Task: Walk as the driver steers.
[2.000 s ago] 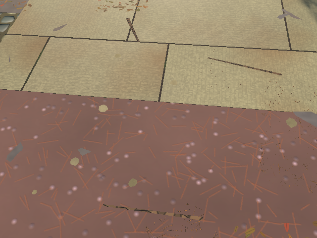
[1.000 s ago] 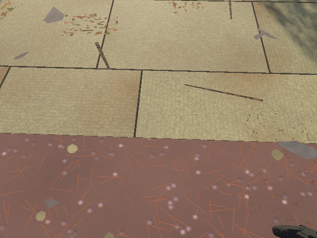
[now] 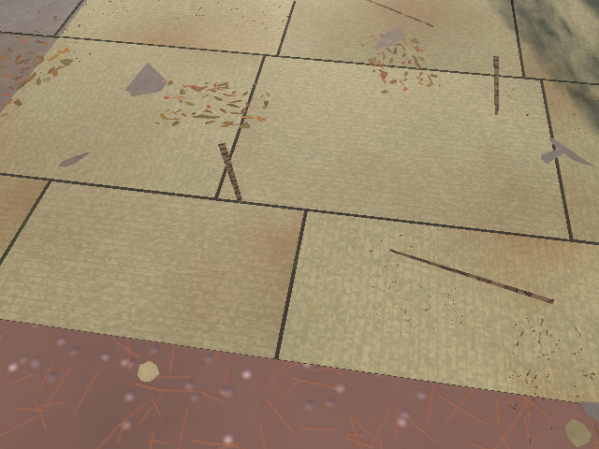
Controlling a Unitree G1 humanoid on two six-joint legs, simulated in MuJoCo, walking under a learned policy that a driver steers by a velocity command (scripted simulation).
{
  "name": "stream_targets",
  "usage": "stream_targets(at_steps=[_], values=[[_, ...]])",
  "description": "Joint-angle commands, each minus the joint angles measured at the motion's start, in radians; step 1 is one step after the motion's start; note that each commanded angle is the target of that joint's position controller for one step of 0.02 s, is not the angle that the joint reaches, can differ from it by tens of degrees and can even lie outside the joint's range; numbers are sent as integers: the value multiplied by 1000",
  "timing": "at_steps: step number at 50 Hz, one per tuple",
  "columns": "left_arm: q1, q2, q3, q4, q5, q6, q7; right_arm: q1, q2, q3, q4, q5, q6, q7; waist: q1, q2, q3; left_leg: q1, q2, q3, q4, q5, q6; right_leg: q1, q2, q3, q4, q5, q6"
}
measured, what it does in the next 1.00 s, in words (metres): walks ahead, turning right: left foot, then right foot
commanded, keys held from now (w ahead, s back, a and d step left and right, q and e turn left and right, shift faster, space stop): e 0.22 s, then w+e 0.28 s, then w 0.28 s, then w+q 0.22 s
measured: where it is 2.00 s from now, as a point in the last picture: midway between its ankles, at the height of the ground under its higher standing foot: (393, 346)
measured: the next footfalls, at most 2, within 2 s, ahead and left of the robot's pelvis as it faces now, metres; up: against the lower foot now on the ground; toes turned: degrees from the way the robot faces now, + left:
left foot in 0.48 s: +0.11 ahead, +0.11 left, +0.00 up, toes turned -22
right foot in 0.92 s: +0.25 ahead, -0.26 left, +0.00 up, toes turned -22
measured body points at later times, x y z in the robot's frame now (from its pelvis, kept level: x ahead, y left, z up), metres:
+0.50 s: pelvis +0.04 +0.01 +0.01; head +0.05 +0.01 +0.46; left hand +0.25 +0.24 -0.08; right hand +0.11 -0.31 -0.07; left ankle +0.08 +0.12 -0.73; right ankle +0.02 -0.10 -0.72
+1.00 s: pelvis +0.20 -0.12 +0.00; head +0.23 -0.14 +0.45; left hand +0.48 +0.03 -0.07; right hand +0.08 -0.37 -0.13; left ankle +0.11 +0.09 -0.65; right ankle +0.22 -0.24 -0.73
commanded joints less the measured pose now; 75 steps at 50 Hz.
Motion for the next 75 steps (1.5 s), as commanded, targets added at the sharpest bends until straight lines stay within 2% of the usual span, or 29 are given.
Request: stream_targets(at_steps=[1,2,3,4,5,8,11,15,19,23,24,25,26,29,38,41,45,46,47,48,49,51,57,67,71,72,73,74,75], values=[[-8,52,19,-81,-8,-6,-15,-70,-189,-50,-71,20,-3,-8,16,164,-69,50,219,-128,-72,604,168,53,8,-52,-149,139,-14],[11,75,30,-80,-2,-4,-12,-38,-172,-47,-61,22,-3,-5,21,121,-82,7,178,-76,10,520,127,144,21,-21,-243,255,-35],[37,163,57,-95,2,-4,0,5,-137,-40,-64,1,-10,0,9,-83,-114,-136,82,21,238,273,40,290,-103,216,-332,564,-99],[83,257,70,-107,24,-11,-5,-71,-82,-19,-132,-28,-16,-2,38,-313,-126,-398,-93,8,470,-285,-32,363,-356,626,-412,766,-314],[115,195,48,-107,37,-31,-8,-91,-110,-26,-125,-19,-19,-1,67,-187,-182,-409,-69,-129,632,-341,-33,385,-385,640,-415,763,-369],[-19,165,38,-120,4,-38,13,-72,-145,-41,-93,-11,-17,-3,12,-40,-112,-433,-18,-140,607,-123,-31,310,-261,425,-389,640,-245],[-36,153,31,-126,7,-18,34,-57,-111,-34,-85,-3,-20,5,-5,-92,-134,-339,-50,-113,507,-26,-56,259,-188,357,-403,623,-221],[-9,157,37,-125,-4,-9,52,-117,-100,-24,-108,2,-41,25,28,-152,-111,-301,-65,-102,240,26,-57,228,-156,444,-503,-6,-228],[0,174,43,-125,-3,-11,46,-129,-113,-28,-117,12,-84,49,36,-164,-77,-204,-85,-96,74,-4,-25,165,-154,516,-508,-126,-228],[-38,145,32,-136,-9,-4,42,-15,-109,-38,-78,25,-120,60,-45,-128,-54,72,-81,-71,-189,145,32,5,-86,528,-439,-203,-172],[-47,107,20,-144,-8,-7,42,65,-140,-50,-58,20,-124,54,-79,-79,-75,232,3,-131,-218,126,62,-122,-39,473,-321,-227,-120],[-33,21,-4,-155,-9,-12,40,165,-202,-59,-45,-4,-123,45,-91,101,-127,355,216,-389,-304,-125,137,-263,73,285,-3,-216,-48],[-67,63,6,-204,-15,-28,38,160,-264,-72,-37,-38,-129,60,-65,213,-23,250,347,-692,-411,-378,246,-438,77,219,170,-160,-37],[4,119,26,-133,-1,-45,27,55,-132,-33,-61,-3,-131,48,-17,151,50,200,243,-497,-425,-279,210,-469,-7,197,324,48,0],[-199,5,-22,-175,-1,-86,-10,168,-170,-22,4,10,-121,47,-93,127,59,106,155,-140,-459,223,204,-268,-67,21,-23,362,48],[-241,21,-18,-190,-13,-95,-26,217,-193,-23,29,25,-109,54,-99,133,74,102,188,-158,-440,251,204,-155,-47,4,-146,327,24],[4,121,34,-126,-14,-105,-16,200,-205,-22,38,29,-93,54,71,111,-61,96,160,-125,-155,625,147,240,3,-6,-290,308,-56],[178,173,54,-96,0,-100,-2,191,-152,-1,15,10,-98,55,155,58,-214,-69,110,-89,110,494,107,537,-121,104,-251,291,-100],[268,278,72,-81,26,-91,4,282,-21,37,-26,6,-112,53,122,-256,-389,-416,-47,-27,496,-33,33,843,-417,560,-336,71,-230],[279,191,49,-74,31,-93,1,258,-103,16,-9,34,-125,50,144,-237,-398,-486,-49,-167,658,-178,34,753,-434,733,-458,-51,-248],[211,139,29,-63,22,-95,1,187,-158,-6,-31,56,-125,53,123,-200,-238,-558,-2,-161,707,-107,44,639,-410,574,-470,-50,-214],[91,76,10,-55,17,-100,-1,117,-137,-5,-39,33,-116,52,65,-128,-92,-523,64,-125,640,37,47,424,-322,356,-520,110,-183],[17,60,21,2,27,-143,4,96,-65,-4,-45,23,-62,55,-10,-66,15,-483,84,-149,515,219,21,268,-281,70,-635,429,-186],[110,154,49,86,-4,-99,24,-195,-58,14,-182,20,-77,119,72,-19,89,-484,41,0,60,362,87,467,-305,-150,-586,616,-136],[88,206,58,80,-18,-65,35,20,-157,-42,-168,22,-61,114,-79,-76,-97,-117,-109,103,27,206,178,477,-274,-209,-165,1165,-86],[87,185,47,71,-15,-68,40,190,-218,-76,-127,24,-52,97,-167,-39,-182,172,-113,43,-21,246,219,301,-236,-218,92,1020,-46],[169,48,5,21,28,-83,31,220,-333,-99,-118,29,-49,79,-83,225,-259,530,145,-439,-53,160,366,-143,-81,-195,477,150,22],[141,56,-10,0,17,-124,19,221,-310,-81,-163,22,-69,86,-89,190,-440,645,289,-893,-238,-2,489,-311,38,67,661,-199,29],[12,137,11,-32,-24,-144,9,200,-235,-60,-154,12,-84,93,-129,93,-331,580,265,-778,-297,8,416,-403,-19,133,664,-108,11]])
